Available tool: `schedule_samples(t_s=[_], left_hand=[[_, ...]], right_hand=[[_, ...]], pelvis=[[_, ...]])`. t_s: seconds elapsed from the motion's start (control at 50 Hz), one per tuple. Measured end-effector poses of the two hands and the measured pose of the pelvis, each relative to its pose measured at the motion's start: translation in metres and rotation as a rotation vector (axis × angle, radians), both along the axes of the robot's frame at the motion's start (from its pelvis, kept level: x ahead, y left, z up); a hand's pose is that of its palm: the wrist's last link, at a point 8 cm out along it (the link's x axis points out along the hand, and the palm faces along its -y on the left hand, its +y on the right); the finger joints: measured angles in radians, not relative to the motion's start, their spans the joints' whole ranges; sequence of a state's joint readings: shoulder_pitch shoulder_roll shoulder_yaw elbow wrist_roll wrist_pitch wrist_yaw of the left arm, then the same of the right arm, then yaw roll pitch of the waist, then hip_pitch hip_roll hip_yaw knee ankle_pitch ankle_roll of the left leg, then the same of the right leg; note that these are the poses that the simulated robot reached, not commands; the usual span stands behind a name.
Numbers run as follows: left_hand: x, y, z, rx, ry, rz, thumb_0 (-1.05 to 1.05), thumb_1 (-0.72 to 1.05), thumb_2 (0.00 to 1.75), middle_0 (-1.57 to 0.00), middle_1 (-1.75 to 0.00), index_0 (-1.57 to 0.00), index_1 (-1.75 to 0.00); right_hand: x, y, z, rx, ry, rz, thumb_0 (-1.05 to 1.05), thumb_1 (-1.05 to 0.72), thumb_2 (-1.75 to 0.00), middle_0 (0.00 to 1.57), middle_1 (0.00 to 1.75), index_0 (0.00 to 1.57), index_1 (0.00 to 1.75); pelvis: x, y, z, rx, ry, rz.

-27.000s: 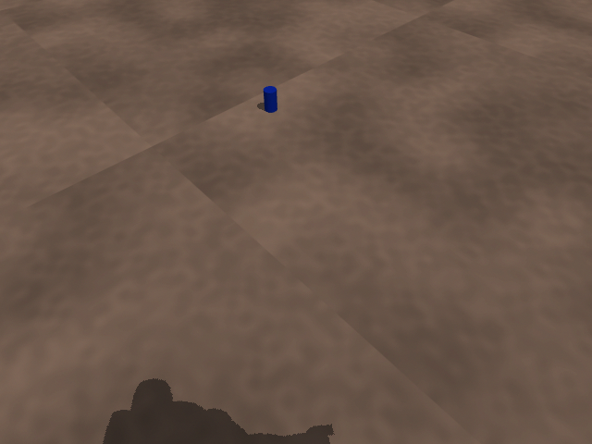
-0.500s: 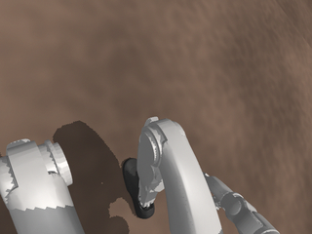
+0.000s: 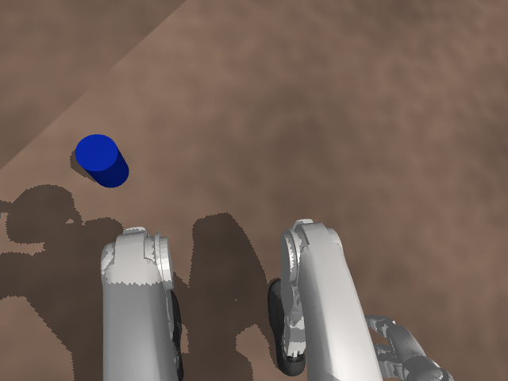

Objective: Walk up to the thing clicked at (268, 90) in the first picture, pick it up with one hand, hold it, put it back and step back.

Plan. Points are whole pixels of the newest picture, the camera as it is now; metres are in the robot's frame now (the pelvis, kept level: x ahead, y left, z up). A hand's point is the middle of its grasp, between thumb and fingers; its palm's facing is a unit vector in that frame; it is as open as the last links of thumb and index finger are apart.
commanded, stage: home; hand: left
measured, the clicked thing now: (104, 163) +0.48 +0.28 -0.30
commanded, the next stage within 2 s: none
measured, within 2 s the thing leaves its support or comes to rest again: neither
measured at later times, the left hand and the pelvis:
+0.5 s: hand out of the picture +0.26 +0.29 +0.13, palm faces +0.29 -0.85 -0.44, open 17.5 cm; pelvis +0.05 -0.02 +0.23, yaw +8 degrees
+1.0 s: hand out of the picture +0.22 +0.21 +0.30, palm faces +0.28 -0.91 -0.31, open 17.5 cm; pelvis +0.09 +0.00 +0.35, yaw +10 degrees
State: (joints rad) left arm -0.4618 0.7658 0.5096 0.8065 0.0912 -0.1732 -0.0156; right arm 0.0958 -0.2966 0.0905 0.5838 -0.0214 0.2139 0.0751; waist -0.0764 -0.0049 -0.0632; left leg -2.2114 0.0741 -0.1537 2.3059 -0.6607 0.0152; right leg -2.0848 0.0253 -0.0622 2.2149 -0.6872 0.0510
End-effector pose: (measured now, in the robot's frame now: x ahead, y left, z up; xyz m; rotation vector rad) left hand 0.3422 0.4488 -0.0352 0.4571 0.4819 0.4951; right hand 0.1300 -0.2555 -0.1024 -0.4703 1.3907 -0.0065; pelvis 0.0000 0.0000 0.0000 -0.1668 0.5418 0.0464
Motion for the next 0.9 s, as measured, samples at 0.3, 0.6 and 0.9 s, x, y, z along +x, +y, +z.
schedule_samples(t_s=[0.3, 0.6, 0.9], left_hand=[[-0.087, -0.074, 0.131, -0.075, 0.177, 0.068, -0.01, -0.54, 0.05, -0.07, -0.05, -0.07, -0.05], [-0.116, -0.144, 0.242, -0.242, 0.270, 0.100, -0.01, -0.54, 0.05, -0.06, -0.05, -0.06, -0.05], [-0.142, -0.190, 0.348, -0.300, 0.225, 0.036, -0.01, -0.54, 0.05, -0.06, -0.05, -0.06, -0.05]], right_hand=[[0.104, 0.016, 0.140, 0.083, -0.325, -0.001, 0.00, -0.90, -0.90, 0.21, 0.30, 0.20, 0.30], [0.116, 0.015, 0.286, 0.055, -0.486, -0.046, 0.00, -0.90, -0.90, 0.21, 0.30, 0.20, 0.30], [0.128, 0.044, 0.370, 0.104, -0.676, -0.084, 0.01, -0.90, -0.90, 0.21, 0.30, 0.20, 0.30]], pelvis=[[0.022, -0.019, 0.146, 0.077, 0.006, 0.059], [0.058, -0.014, 0.270, 0.120, -0.159, 0.102], [0.085, 0.003, 0.340, 0.147, -0.330, 0.121]])
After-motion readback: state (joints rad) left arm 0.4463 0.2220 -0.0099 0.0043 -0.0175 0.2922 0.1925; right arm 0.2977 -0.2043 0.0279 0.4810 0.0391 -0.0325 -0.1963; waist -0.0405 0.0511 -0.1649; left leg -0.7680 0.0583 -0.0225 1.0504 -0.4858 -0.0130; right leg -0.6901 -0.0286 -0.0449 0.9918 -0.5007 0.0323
